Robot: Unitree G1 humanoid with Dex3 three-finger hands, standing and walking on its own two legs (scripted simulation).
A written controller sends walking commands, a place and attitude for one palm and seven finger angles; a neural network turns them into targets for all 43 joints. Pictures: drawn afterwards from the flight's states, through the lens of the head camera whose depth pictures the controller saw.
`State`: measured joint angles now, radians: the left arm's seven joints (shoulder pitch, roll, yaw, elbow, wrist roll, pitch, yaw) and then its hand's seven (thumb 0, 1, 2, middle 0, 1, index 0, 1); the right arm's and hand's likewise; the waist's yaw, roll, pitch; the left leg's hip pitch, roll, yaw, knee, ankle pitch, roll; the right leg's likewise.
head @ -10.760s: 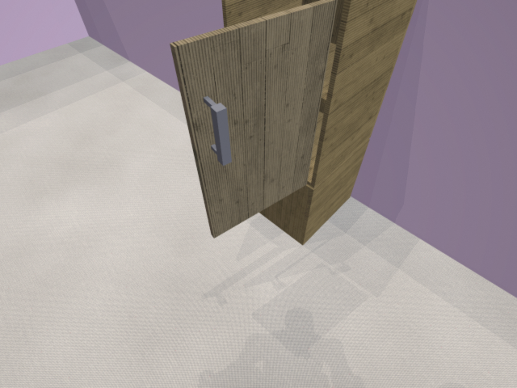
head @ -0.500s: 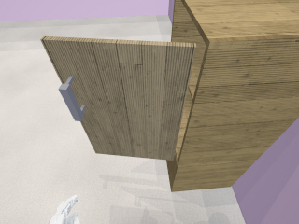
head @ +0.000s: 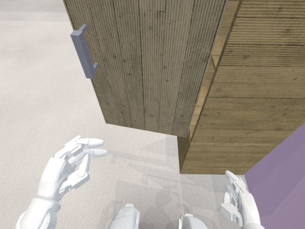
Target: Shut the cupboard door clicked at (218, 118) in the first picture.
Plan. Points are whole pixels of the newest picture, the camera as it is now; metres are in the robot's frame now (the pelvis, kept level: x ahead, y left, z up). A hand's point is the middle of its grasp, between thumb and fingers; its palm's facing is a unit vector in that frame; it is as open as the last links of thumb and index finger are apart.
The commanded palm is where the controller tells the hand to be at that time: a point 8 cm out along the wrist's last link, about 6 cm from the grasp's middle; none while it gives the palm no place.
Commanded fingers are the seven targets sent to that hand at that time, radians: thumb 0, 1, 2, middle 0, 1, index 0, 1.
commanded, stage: raise the hand and make a fist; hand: left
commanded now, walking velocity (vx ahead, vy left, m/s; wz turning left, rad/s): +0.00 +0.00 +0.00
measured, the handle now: (87, 52) +0.54 +0.24 +0.15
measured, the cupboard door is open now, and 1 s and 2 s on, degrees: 79 79 79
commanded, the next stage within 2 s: bring the fist close to the handle in 1.30 s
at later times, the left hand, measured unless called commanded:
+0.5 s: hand (71, 152) +0.25 +0.20 +0.11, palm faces -0.08 -1.00 -0.06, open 3.2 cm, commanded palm +0.23 +0.25 +0.12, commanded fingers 0.00 0.90 0.90 -1.23 -1.42 -1.23 -1.42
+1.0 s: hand (67, 132) +0.28 +0.20 +0.15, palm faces -0.08 -0.99 -0.06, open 3.1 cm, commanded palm +0.25 +0.25 +0.15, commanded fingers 0.00 0.90 0.90 -1.30 -1.50 -1.30 -1.50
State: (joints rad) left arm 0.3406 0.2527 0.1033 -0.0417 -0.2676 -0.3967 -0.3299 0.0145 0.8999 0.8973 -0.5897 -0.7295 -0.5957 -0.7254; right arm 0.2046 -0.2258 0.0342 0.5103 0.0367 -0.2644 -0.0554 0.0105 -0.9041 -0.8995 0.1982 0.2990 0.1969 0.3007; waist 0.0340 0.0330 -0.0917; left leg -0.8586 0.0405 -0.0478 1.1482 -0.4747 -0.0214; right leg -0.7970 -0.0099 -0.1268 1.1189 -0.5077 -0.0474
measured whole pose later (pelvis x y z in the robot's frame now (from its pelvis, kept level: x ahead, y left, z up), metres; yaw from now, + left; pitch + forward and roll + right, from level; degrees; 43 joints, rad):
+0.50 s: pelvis +0.03 +0.03 +0.03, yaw -1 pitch +9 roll -2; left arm 0.41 0.26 0.15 -0.15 -0.28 -0.28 -0.27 0.01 0.90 0.90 -1.05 -1.23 -1.05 -1.22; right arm 0.26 -0.26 0.01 0.51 0.03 -0.25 -0.05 0.01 -0.90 -0.90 0.20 0.30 0.20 0.30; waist 0.00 0.03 -0.08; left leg -0.67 0.02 0.01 0.96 -0.45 0.02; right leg -0.62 -0.03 -0.08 0.93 -0.46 0.00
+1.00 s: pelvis +0.05 +0.02 +0.06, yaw -1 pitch +5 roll -1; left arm 0.32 0.28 0.22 -0.13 -0.33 -0.15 -0.34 0.01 0.90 0.90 -1.29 -1.50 -1.30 -1.49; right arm 0.27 -0.26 0.05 0.55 0.04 -0.24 -0.06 0.01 -0.90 -0.90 0.20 0.30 0.20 0.30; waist 0.01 0.05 -0.06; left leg -0.50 0.02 0.00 0.81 -0.40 0.00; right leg -0.46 -0.01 -0.08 0.78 -0.41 -0.01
